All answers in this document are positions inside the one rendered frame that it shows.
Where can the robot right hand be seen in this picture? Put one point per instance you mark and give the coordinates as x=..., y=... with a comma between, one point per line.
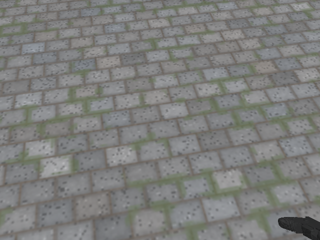
x=307, y=226

